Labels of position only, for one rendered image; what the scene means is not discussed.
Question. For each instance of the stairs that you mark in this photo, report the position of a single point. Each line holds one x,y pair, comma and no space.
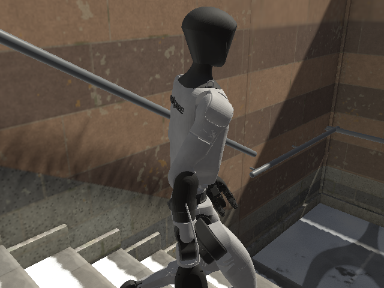
68,269

